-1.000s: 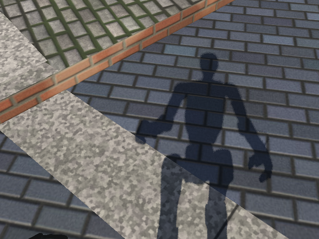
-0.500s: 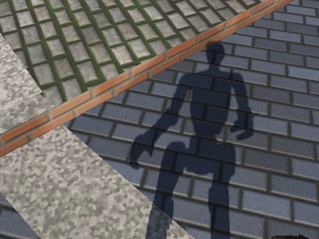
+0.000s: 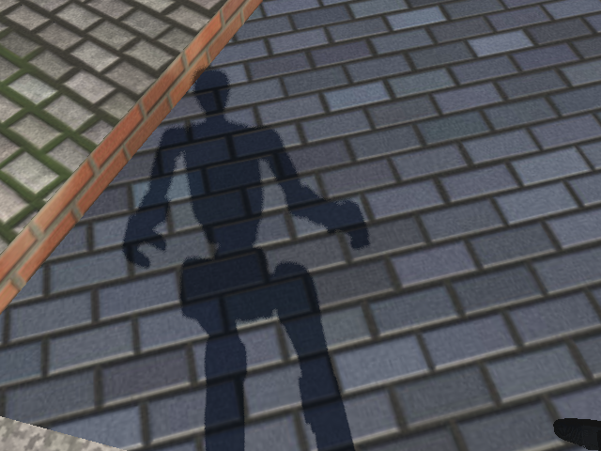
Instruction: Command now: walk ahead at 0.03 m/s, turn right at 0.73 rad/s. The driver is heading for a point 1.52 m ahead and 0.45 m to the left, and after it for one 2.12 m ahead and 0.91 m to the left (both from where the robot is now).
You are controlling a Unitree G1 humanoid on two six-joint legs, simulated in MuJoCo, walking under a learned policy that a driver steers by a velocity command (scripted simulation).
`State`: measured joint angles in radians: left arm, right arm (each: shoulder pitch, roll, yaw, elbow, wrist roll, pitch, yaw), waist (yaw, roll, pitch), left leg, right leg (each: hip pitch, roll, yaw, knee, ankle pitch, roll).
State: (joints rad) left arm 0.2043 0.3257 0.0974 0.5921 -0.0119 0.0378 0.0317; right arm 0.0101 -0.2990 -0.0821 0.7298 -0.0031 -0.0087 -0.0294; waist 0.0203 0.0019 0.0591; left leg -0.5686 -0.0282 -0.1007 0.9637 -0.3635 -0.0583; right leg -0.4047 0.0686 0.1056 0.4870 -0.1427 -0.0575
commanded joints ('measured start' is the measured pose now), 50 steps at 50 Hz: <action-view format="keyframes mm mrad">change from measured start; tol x32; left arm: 1 -63 160 47 -99 2 -7 20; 50 -27 70 18 69 18 -23 -1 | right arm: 1 45 -60 -9 -27 6 -7 5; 50 49 -47 3 -158 -5 12 10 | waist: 1 -28 -109 -254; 50 8 104 -215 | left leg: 1 18 -1 -7 -113 57 -19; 15 257 221 -374 -602 333 248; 21 342 141 -378 -488 450 196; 24 -86 -27 -71 9 -260 28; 28 -151 74 1 243 -45 -42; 41 211 65 214 -363 81 47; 44 785 348 -359 -484 1001 332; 50 403 262 -34 -600 657 280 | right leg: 1 242 -231 265 -86 215 -149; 18 4 26 -26 185 -340 56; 25 349 -478 307 -158 438 -227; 38 359 -384 -190 -120 407 -133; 42 286 -358 -299 117 394 -14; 44 -309 -130 -314 668 -562 155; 50 -115 -164 -87 682 -227 133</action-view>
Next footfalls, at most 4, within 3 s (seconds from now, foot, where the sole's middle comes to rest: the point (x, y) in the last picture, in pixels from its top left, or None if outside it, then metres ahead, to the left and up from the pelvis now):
0.18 left None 0.09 0.16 -0.78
0.86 left None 0.00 0.19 -0.78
1.42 right None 0.11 -0.02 -0.78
1.92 left None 0.16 0.19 -0.78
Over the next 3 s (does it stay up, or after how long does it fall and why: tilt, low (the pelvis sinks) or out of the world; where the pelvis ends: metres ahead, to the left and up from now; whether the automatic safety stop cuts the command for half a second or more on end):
stays up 0.79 0.31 -0.01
